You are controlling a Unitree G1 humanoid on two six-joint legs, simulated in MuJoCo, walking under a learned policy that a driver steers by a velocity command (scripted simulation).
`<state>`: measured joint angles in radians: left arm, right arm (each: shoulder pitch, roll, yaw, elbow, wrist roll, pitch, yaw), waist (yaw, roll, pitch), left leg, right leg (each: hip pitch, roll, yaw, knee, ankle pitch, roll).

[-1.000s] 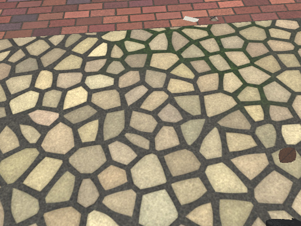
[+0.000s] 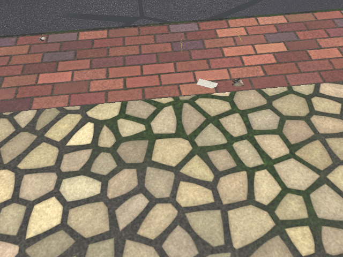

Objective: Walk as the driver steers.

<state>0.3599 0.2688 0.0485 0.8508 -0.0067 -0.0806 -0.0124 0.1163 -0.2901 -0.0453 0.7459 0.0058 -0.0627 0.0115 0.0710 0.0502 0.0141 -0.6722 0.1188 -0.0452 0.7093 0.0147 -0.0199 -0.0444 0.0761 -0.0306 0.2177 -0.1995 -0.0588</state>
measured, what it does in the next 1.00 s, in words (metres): walks ahead: left foot, then right foot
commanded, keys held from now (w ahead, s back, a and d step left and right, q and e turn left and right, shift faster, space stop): w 0.54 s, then w+q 0.40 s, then q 0.06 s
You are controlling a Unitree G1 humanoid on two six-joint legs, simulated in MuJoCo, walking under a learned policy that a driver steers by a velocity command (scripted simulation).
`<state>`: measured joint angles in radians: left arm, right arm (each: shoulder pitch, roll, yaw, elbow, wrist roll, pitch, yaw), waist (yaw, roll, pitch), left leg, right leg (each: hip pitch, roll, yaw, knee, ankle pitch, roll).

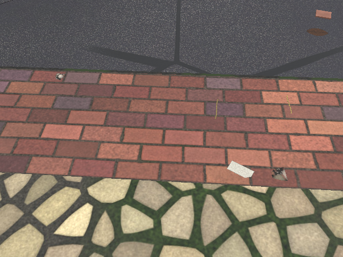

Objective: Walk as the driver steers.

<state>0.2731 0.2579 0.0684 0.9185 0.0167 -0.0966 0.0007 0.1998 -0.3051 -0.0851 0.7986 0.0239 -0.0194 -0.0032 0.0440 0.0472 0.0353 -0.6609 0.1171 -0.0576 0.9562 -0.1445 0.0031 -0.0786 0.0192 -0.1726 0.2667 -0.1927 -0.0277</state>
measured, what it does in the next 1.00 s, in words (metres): walks ahead, turning right: left foot, then right foot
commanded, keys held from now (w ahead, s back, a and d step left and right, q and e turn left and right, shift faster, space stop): e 0.72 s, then no key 0.28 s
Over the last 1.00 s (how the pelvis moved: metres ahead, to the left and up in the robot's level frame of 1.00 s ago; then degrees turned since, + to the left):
0.55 0.00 0.00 11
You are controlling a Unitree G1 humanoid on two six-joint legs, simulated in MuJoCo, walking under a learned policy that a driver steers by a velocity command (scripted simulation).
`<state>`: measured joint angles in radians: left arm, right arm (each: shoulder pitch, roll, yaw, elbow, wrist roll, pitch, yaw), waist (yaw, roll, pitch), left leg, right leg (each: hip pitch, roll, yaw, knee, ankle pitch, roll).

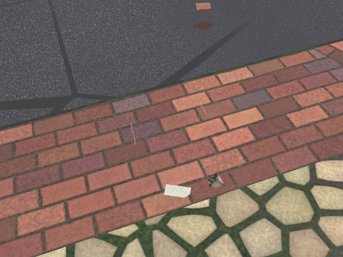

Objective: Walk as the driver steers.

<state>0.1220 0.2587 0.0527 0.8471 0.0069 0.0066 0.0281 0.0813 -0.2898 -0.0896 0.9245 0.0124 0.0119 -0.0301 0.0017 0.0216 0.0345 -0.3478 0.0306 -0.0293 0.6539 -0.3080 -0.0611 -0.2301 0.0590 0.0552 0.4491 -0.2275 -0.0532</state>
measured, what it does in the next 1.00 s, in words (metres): steps on the spot: left foot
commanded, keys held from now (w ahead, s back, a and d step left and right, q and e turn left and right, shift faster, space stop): no key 1.00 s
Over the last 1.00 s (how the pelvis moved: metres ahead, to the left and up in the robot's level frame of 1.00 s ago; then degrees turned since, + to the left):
0.16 0.00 0.00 -20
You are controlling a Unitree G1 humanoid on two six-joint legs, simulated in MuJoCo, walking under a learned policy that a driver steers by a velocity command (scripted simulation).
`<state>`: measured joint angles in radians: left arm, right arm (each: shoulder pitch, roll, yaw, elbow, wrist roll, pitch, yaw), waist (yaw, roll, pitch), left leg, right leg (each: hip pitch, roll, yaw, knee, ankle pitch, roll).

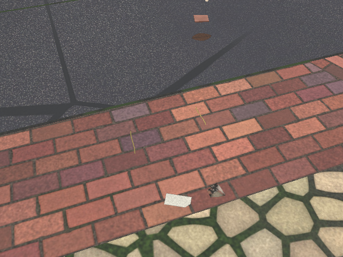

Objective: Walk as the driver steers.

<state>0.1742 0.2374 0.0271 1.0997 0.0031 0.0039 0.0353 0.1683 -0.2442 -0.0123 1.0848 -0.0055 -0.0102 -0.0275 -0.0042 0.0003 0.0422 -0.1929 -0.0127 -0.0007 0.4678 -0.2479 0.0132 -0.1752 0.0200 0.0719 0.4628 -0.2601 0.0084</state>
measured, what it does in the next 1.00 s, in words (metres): walks ahead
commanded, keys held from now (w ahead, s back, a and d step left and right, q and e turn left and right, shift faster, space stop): no key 0.38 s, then w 0.62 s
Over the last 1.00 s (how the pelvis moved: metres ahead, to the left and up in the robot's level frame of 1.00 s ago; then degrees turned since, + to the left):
0.01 0.04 0.00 0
